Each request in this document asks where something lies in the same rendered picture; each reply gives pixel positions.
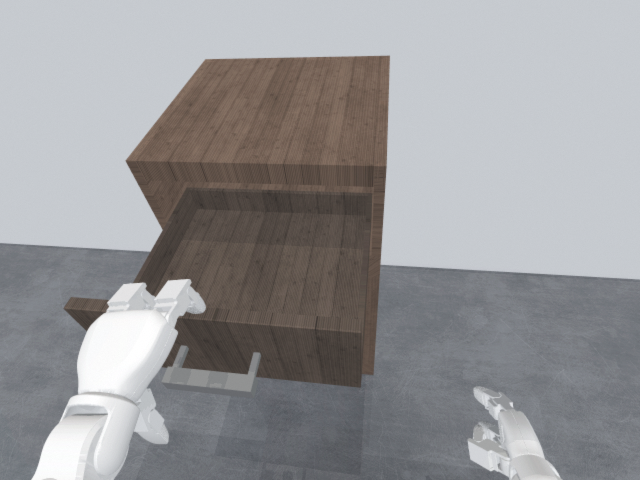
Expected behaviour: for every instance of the handle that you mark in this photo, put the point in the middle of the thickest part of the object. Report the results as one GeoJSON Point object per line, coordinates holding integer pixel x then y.
{"type": "Point", "coordinates": [213, 382]}

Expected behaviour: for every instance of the drawer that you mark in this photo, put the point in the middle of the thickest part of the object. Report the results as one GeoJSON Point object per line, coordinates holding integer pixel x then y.
{"type": "Point", "coordinates": [283, 273]}

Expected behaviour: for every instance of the robot left hand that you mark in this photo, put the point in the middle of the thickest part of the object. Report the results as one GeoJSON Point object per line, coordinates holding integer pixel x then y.
{"type": "Point", "coordinates": [125, 347]}

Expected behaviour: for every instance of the cabinet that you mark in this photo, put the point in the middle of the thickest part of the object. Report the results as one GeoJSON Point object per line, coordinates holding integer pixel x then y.
{"type": "Point", "coordinates": [296, 124]}

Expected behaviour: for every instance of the robot left forearm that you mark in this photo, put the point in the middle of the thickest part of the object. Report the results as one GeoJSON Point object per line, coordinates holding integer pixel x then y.
{"type": "Point", "coordinates": [92, 439]}

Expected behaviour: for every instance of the robot right forearm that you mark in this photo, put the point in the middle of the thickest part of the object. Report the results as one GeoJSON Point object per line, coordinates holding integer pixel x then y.
{"type": "Point", "coordinates": [532, 467]}

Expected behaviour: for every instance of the robot right hand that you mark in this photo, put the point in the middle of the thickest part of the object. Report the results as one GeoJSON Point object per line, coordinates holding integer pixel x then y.
{"type": "Point", "coordinates": [493, 448]}

